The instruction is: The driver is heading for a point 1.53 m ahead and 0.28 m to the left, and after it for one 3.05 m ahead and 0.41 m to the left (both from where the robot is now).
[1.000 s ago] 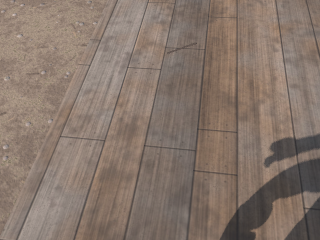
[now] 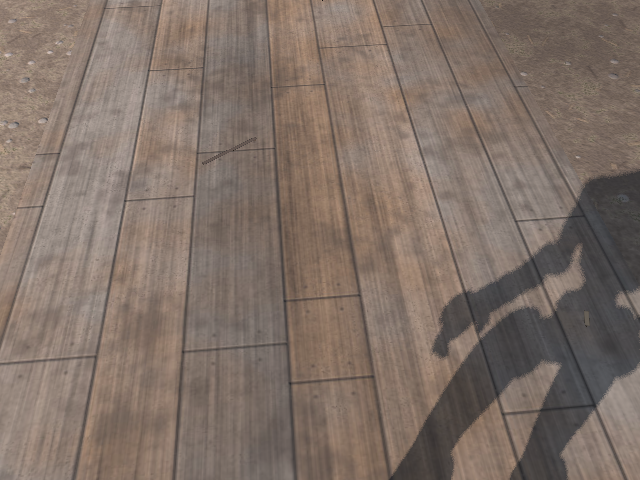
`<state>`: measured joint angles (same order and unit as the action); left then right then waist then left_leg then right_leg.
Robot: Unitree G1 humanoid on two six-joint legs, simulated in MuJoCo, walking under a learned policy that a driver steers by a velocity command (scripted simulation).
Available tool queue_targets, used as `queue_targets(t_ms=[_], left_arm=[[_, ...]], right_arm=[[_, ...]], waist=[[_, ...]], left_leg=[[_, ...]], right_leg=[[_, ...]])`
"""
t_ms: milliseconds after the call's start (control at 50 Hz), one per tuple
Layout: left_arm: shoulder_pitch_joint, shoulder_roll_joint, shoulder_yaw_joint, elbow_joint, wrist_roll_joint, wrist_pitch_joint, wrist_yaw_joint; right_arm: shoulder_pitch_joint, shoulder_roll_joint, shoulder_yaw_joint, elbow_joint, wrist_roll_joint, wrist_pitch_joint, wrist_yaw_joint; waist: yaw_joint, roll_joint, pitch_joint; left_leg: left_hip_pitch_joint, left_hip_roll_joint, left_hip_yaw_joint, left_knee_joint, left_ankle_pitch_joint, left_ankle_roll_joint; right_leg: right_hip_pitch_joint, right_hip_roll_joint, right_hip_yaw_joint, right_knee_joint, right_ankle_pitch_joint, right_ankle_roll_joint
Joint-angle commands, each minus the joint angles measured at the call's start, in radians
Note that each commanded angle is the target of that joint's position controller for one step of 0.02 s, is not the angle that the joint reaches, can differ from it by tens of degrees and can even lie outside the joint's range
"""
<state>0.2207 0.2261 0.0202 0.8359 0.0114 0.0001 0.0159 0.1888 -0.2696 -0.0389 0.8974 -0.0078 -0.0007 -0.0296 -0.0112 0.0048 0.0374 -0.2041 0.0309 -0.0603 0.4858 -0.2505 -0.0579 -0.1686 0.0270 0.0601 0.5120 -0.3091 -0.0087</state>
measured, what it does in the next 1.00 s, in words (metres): stands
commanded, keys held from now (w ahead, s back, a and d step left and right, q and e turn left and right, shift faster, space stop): no key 1.00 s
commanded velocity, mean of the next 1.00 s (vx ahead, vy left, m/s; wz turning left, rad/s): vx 0.00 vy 0.00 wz -0.01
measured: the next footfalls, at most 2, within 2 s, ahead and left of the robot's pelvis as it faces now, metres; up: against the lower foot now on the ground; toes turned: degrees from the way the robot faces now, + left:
right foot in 1.76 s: +0.42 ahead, -0.09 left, +0.00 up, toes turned -1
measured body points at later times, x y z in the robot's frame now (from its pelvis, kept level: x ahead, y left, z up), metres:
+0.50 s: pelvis +0.00 +0.00 +0.00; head +0.01 +0.00 +0.45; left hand +0.05 +0.26 -0.14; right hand +0.04 -0.26 -0.15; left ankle +0.01 +0.16 -0.74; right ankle -0.02 -0.12 -0.74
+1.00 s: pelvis +0.00 +0.01 +0.00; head +0.01 +0.01 +0.45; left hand +0.00 +0.25 -0.15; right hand +0.01 -0.24 -0.15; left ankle +0.01 +0.16 -0.74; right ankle -0.02 -0.12 -0.74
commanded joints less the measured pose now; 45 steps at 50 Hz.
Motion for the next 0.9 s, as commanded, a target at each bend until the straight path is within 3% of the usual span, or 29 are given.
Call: queue_targets(t_ms=[20,420,900], left_arm=[[0.004,0.130,0.030,-0.029,-0.002,-0.015,0.003],[0.046,0.117,0.016,0.110,-0.009,-0.012,0.011],[0.121,0.080,-0.001,0.200,-0.012,-0.010,0.020]], right_arm=[[-0.006,-0.105,-0.023,-0.018,0.002,-0.009,-0.008],[0.042,-0.089,-0.013,0.133,0.007,0.000,-0.022],[0.096,-0.044,0.007,0.195,0.009,0.002,-0.022]], waist=[[0.003,-0.020,-0.016],[0.003,-0.010,0.000],[0.007,-0.003,0.024]], left_leg=[[0.040,0.007,0.000,-0.046,0.154,0.007],[0.037,-0.003,0.012,-0.060,0.162,0.017],[0.007,-0.018,0.021,-0.059,0.128,0.030]], right_leg=[[-0.054,-0.068,0.070,-0.128,0.169,-0.023],[-0.046,-0.037,0.023,-0.129,0.190,-0.012],[-0.067,-0.024,-0.004,-0.123,0.141,0.001]])
Velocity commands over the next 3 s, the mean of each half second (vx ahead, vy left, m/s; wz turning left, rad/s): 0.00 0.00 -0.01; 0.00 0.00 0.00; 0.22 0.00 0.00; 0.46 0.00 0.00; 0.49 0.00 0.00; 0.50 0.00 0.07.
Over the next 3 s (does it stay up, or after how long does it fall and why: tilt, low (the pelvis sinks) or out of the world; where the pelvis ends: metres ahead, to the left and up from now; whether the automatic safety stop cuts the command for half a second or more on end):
stays up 0.95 0.00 0.00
